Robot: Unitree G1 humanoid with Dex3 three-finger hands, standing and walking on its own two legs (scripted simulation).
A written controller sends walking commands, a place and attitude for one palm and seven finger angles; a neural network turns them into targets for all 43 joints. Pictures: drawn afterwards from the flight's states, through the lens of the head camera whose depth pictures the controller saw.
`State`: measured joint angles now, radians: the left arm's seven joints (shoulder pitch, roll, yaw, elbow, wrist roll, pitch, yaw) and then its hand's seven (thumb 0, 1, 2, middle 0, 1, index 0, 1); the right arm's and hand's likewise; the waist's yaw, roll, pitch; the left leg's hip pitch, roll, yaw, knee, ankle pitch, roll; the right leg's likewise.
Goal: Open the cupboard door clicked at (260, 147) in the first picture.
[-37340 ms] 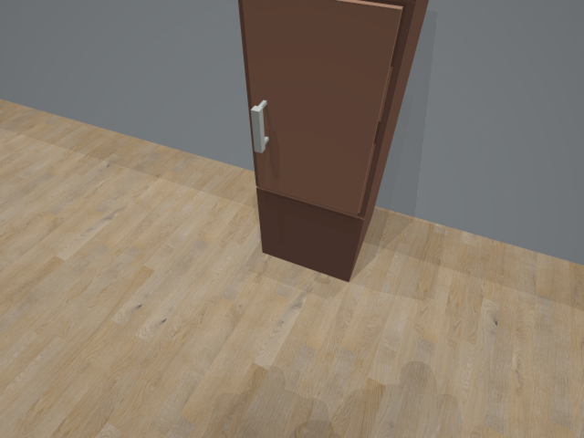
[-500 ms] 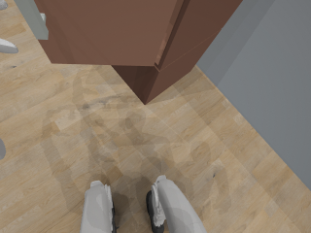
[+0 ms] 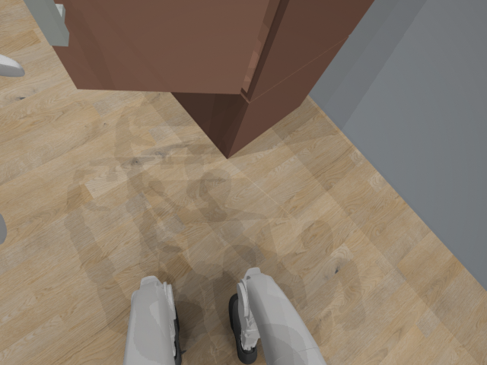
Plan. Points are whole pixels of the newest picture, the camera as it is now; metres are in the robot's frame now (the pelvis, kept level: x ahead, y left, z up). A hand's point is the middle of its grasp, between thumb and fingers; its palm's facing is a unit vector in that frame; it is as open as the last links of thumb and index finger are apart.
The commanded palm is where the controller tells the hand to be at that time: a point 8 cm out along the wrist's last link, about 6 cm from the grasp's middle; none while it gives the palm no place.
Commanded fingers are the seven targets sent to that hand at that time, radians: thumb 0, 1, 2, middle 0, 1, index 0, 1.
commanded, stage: move the hooked fingers beside the handle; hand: left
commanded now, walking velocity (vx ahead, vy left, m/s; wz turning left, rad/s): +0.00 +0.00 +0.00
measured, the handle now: out of the picture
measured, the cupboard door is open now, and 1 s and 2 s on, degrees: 54 54 54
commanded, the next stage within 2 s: slide the fingers in behind the handle in 0.28 s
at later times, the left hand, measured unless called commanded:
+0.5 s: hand out of the picture +0.58 +0.27 +0.07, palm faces +0.00 -1.00 -0.05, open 14.0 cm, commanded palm +0.59 +0.27 +0.07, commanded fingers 0.00 -0.50 0.30 -0.30 -1.20 -0.30 -1.20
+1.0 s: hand (2, 18) +0.57 +0.25 +0.07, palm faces +0.02 -1.00 -0.02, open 14.4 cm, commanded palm +0.57 +0.25 +0.07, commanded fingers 0.00 -0.50 0.30 -0.30 -1.20 -0.30 -1.20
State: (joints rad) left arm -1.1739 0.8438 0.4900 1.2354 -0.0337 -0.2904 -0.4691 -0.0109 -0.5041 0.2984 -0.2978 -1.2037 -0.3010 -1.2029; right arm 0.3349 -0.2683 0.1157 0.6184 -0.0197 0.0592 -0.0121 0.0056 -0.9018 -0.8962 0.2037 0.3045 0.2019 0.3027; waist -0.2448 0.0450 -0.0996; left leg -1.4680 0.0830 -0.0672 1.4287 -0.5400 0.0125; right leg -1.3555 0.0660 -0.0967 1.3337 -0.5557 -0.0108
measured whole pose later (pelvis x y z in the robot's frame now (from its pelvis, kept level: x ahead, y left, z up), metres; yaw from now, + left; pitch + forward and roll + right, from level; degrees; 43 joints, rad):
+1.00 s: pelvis +0.01 +0.01 +0.01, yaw +0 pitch +33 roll -8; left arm -1.12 0.73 0.43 1.18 -0.04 -0.29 -0.35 -0.01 -0.50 0.30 -0.30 -1.20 -0.22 -1.18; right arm 0.36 -0.26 0.09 0.64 -0.04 0.05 0.01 0.00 -0.90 -0.90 0.20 0.30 0.20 0.30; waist -0.24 0.05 -0.11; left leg -1.43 0.07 -0.07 1.39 -0.54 0.02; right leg -1.31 0.06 -0.10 1.29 -0.56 0.00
